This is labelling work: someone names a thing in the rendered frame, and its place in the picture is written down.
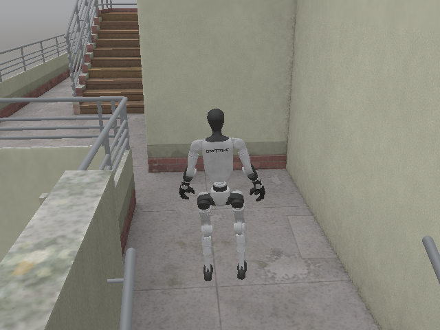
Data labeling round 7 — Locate stairs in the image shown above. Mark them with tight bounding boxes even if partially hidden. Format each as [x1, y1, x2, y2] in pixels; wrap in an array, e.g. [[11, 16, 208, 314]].
[[80, 14, 144, 114]]

